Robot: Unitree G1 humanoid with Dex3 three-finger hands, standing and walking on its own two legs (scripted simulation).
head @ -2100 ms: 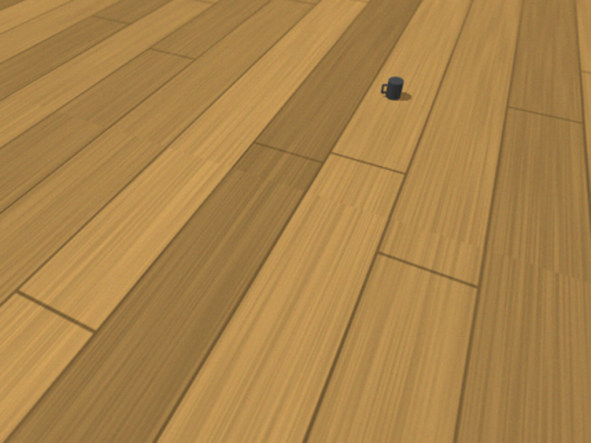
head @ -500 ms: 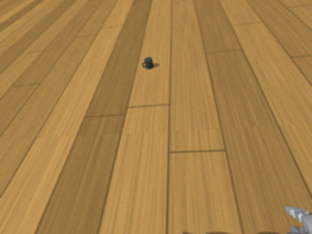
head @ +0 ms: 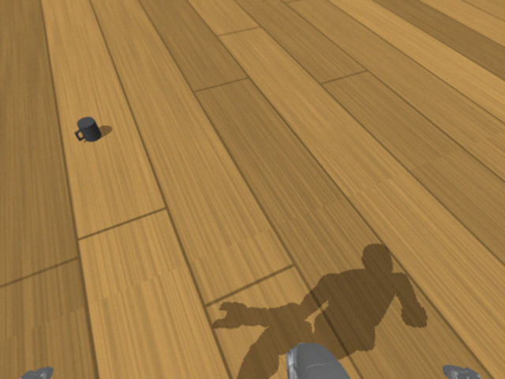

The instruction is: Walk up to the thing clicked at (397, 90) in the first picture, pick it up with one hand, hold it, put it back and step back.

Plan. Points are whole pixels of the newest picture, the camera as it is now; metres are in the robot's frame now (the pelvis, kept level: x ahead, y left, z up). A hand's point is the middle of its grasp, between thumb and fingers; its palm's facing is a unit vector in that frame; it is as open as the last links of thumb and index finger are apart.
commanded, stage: walk up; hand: left
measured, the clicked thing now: (86, 131) +1.46 +0.78 -0.71
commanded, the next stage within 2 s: none
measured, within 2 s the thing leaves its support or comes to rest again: neither
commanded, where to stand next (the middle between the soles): +1.09 +1.02 m, yaw -63 degrees
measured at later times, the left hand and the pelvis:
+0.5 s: hand (54, 246) +0.42 +0.39 -0.13, palm faces -0.26 -0.81 -0.53, open 7.4 cm; pelvis +0.29 +0.12 -0.02, yaw -15 degrees
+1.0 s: hand (39, 142) +0.75 +0.52 -0.13, palm faces -0.48 -0.66 -0.57, open 7.4 cm; pelvis +0.53 +0.29 -0.02, yaw -29 degrees
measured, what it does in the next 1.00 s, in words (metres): walks ahead, turning right: right foot, then left foot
